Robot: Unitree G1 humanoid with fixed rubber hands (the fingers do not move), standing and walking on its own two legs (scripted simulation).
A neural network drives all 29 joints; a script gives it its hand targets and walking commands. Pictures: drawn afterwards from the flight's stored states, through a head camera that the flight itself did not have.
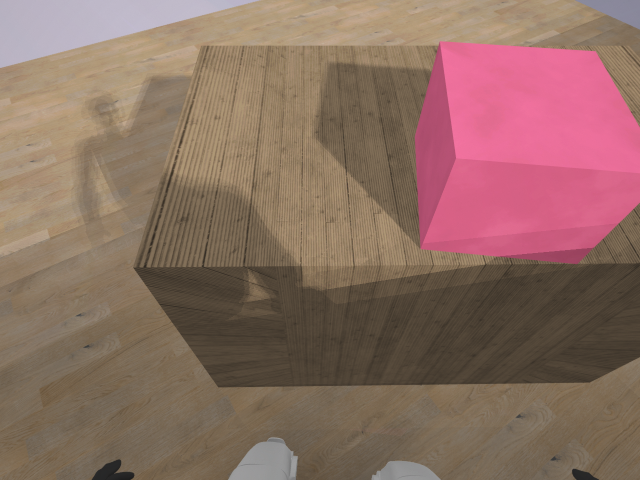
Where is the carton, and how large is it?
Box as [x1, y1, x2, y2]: [415, 41, 639, 263]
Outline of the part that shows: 440,41 415,134 420,247 424,249 577,263 639,202 639,127 595,51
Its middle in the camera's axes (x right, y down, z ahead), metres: +0.31 -0.15 +0.64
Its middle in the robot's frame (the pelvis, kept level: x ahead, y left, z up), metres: +0.58 -0.28 +0.04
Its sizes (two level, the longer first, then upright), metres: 0.285 0.250 0.198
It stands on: a pedestal, 0.68 m high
